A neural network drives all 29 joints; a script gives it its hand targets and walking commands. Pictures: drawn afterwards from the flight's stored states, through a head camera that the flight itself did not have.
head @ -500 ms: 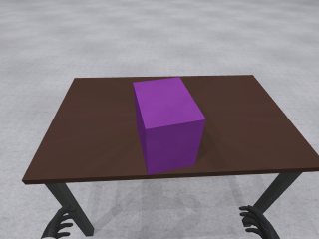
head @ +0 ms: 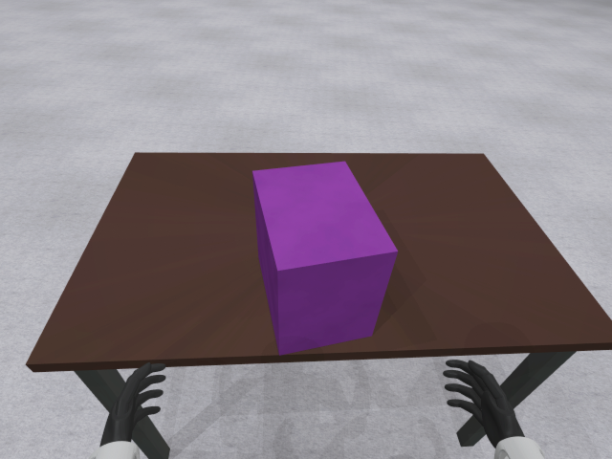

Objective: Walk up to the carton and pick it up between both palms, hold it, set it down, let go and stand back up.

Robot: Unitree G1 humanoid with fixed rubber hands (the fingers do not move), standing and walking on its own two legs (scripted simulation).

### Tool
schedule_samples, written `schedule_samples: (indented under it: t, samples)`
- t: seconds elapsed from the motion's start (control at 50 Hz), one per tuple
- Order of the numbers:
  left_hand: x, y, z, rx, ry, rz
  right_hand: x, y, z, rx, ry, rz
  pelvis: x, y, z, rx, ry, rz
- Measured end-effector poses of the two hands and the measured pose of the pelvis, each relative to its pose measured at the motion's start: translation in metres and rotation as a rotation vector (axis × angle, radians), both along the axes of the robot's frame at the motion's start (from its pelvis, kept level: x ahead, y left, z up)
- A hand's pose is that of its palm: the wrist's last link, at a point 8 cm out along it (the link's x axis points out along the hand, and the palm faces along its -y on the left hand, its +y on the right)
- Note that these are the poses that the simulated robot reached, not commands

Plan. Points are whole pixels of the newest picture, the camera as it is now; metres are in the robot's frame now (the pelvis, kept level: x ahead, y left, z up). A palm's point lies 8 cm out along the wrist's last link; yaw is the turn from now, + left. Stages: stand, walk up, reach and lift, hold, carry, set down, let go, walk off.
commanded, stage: reach and lift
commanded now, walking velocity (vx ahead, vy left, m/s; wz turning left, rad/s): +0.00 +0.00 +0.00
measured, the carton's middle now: (313, 255) +0.45 -0.01 +0.01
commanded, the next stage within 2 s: none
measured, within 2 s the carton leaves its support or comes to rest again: neither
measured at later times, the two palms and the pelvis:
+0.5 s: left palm (135, 387) +0.21 +0.21 +0.02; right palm (483, 388) +0.21 -0.23 +0.02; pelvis +0.02 +0.01 +0.00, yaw +0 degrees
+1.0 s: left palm (155, 313) +0.28 +0.19 +0.08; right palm (469, 322) +0.28 -0.21 +0.07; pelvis +0.01 +0.00 +0.00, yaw +0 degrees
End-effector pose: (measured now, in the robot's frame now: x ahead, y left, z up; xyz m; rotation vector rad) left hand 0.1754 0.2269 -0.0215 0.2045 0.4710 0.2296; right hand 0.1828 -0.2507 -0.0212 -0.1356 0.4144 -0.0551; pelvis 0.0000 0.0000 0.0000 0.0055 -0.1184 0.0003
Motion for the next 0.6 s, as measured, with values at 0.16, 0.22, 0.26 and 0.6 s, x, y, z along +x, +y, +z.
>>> schedule_samples:
  t: [0.16, 0.22, 0.26, 0.6]
  samples:
    - [0.011, -0.011, 0.017, -0.028, -0.094, -0.012, 0.017, 0.004, 0.008, 0.057, -0.059, -0.021, 0.015, 0.000, 0.003, -0.001, 0.034, 0.000]
    - [0.014, -0.013, 0.025, -0.030, -0.136, -0.022, 0.020, 0.008, 0.016, 0.073, -0.105, -0.018, 0.019, 0.001, 0.003, -0.003, 0.042, 0.000]
    - [0.015, -0.013, 0.026, -0.034, -0.146, -0.025, 0.020, 0.011, 0.019, 0.081, -0.122, -0.014, 0.020, 0.002, 0.003, -0.005, 0.045, 0.000]
    - [0.054, -0.019, 0.055, -0.055, -0.194, -0.020, 0.035, 0.025, 0.043, 0.127, -0.152, -0.005, 0.017, 0.005, 0.004, -0.009, 0.037, 0.000]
